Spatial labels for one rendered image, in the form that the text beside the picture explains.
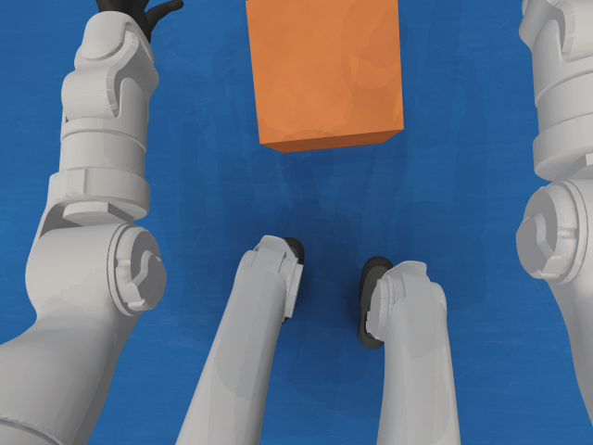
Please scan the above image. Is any left robot upper arm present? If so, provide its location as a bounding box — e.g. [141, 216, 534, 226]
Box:
[0, 222, 167, 445]

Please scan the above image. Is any robot right forearm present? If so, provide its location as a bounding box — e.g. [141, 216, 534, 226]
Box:
[519, 0, 593, 182]

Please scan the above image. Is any robot foot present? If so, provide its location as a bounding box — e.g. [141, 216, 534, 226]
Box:
[358, 257, 394, 350]
[282, 237, 304, 324]

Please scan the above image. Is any robot left foot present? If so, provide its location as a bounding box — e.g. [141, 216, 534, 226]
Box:
[282, 237, 304, 324]

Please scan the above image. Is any carton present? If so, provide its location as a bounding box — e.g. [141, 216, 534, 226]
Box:
[246, 0, 404, 153]

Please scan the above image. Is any robot left hand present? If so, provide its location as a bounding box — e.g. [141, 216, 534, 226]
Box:
[95, 0, 183, 44]

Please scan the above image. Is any robot left forearm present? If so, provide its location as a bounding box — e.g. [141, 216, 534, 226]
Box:
[25, 11, 159, 308]

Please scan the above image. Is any robot right foot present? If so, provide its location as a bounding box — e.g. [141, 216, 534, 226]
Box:
[358, 257, 394, 350]

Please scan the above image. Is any right robot upper arm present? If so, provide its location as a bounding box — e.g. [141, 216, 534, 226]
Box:
[516, 179, 593, 426]

